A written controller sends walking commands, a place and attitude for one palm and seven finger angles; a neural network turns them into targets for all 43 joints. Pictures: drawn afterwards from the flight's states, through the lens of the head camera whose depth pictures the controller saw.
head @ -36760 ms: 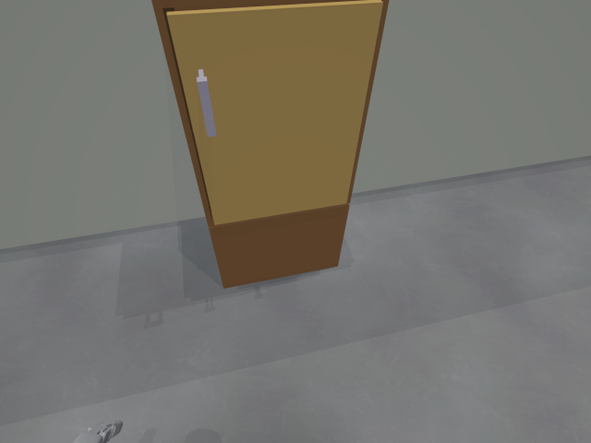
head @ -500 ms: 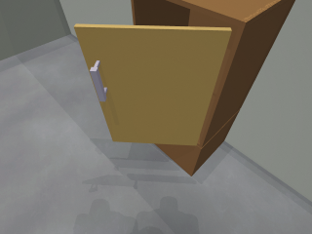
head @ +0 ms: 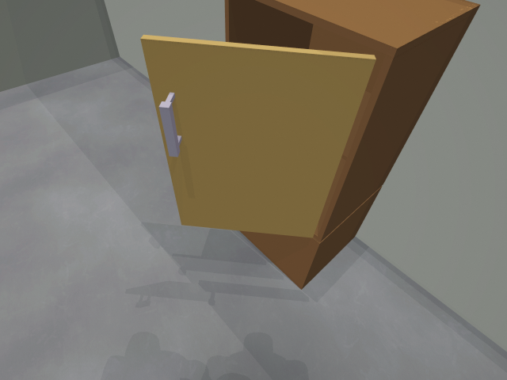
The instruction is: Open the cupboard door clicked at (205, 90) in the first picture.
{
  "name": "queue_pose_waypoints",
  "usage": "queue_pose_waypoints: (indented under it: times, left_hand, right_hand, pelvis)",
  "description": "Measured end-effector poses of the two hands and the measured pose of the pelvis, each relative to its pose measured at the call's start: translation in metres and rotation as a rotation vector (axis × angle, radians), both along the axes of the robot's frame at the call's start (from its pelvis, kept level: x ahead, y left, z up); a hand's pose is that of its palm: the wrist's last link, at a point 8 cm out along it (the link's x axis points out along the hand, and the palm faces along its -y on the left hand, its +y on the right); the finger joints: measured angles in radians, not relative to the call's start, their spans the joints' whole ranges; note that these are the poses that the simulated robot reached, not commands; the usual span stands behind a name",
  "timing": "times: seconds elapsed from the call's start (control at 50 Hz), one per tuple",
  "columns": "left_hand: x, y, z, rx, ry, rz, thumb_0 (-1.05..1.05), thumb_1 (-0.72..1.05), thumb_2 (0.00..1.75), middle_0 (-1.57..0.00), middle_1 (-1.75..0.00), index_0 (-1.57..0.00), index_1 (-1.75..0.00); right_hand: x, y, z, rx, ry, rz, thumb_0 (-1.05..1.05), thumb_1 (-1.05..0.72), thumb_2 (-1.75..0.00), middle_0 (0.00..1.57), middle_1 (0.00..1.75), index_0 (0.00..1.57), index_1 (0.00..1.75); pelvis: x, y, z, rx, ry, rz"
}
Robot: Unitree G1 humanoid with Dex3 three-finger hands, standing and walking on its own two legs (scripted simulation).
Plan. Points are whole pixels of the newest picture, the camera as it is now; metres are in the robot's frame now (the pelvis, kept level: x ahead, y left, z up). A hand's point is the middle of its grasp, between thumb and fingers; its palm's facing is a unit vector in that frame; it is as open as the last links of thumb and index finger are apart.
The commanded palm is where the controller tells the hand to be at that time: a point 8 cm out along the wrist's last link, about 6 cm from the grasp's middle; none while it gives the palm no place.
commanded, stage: come to a stop and stand still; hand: left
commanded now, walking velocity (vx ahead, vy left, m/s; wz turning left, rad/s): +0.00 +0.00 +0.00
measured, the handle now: (172, 125) +0.59 +0.22 +0.06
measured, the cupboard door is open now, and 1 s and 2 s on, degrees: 42 42 42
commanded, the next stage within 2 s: look again from close up in 0.42 s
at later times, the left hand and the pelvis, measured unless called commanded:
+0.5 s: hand out of the picture -0.07 +0.15 -0.17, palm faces +0.08 -0.99 -0.14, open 7.3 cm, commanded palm none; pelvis -0.02 +0.01 +0.01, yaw +0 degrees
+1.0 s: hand out of the picture +0.00 +0.21 -0.17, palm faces +0.07 -0.98 -0.21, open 7.3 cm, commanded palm none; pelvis -0.02 +0.03 +0.00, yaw +1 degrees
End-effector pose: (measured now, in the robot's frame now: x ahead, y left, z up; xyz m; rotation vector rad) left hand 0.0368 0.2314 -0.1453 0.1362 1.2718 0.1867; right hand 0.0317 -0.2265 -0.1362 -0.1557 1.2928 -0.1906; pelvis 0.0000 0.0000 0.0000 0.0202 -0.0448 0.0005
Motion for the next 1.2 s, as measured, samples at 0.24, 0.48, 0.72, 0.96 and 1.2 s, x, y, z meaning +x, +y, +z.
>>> queue_pose_waypoints:
  times: [0.24,0.48,0.72,0.96,1.2]
  left_hand:
    - [-0.082,-0.007,0.006,-0.033,0.133,0.03,0.0,0.92,0.9,-0.2,-0.3,-0.2,-0.3]
    - [-0.115,-0.028,0.003,-0.081,0.214,0.051,0.0,0.91,0.9,-0.2,-0.3,-0.2,-0.3]
    - [-0.075,-0.008,-0.004,-0.046,0.1,-0.008,0.0,0.92,0.9,-0.2,-0.3,-0.2,-0.3]
    - [-0.049,0.028,0.008,0.01,0.001,0.004,0.0,0.92,0.9,-0.2,-0.3,-0.2,-0.3]
    - [-0.061,0.015,0.001,-0.052,0.072,0.004,0.0,0.91,0.9,-0.2,-0.3,-0.2,-0.3]
  right_hand:
    - [-0.06,0.023,-0.001,0.059,0.103,0.014,0.0,-0.93,-0.9,0.2,0.3,0.2,0.3]
    - [-0.112,0.043,-0.001,0.103,0.228,-0.029,0.0,-0.91,-0.9,0.2,0.3,0.2,0.3]
    - [-0.082,0.048,-0.012,0.094,0.086,-0.029,0.0,-0.91,-0.9,0.2,0.3,0.2,0.3]
    - [-0.045,0.04,-0.005,0.048,0.006,0.024,0.01,-0.92,-0.9,0.2,0.3,0.2,0.3]
    - [-0.034,0.04,0.002,0.027,0.027,0.043,0.0,-0.91,-0.9,0.2,0.3,0.2,0.3]
  pelvis:
    - [-0.021,0.006,0.008,-0.01,0.017,0.008]
    - [-0.022,0.005,0.008,-0.01,0.028,0.007]
    - [-0.023,0.02,-0.001,-0.019,0.013,0.012]
    - [-0.019,0.032,0.002,-0.017,0.017,0.014]
    - [-0.011,0.035,0.004,-0.022,0.012,0.014]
